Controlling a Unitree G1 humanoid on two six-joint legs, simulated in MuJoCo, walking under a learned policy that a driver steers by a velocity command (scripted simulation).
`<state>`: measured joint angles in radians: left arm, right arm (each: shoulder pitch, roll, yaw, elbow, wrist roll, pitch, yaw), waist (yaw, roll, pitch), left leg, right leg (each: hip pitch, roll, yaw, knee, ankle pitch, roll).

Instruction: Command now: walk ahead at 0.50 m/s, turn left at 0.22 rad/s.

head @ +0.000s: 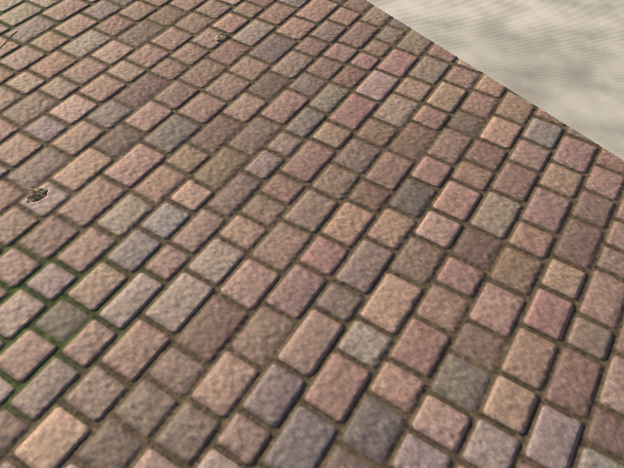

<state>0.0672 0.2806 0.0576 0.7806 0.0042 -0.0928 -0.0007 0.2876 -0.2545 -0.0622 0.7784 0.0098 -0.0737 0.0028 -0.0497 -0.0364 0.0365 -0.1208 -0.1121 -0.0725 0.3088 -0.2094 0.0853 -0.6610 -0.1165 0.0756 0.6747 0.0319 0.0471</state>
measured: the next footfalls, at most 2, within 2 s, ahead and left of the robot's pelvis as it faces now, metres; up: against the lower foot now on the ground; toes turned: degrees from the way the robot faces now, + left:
right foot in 0.14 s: +0.28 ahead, -0.15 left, +0.00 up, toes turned +1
left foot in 0.52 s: +0.26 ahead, +0.09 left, +0.00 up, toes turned +1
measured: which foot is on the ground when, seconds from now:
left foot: down 0.00-0.16, up 0.18-0.50, down 0.52-1.00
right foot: up 0.00-0.12, down 0.14-1.00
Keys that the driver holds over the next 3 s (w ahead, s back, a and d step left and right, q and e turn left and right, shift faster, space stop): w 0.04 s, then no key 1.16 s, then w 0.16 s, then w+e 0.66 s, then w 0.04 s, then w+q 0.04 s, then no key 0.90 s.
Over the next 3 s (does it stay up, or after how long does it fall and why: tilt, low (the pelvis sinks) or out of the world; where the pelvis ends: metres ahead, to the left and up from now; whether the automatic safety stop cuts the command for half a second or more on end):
stays up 0.80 -0.16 -0.01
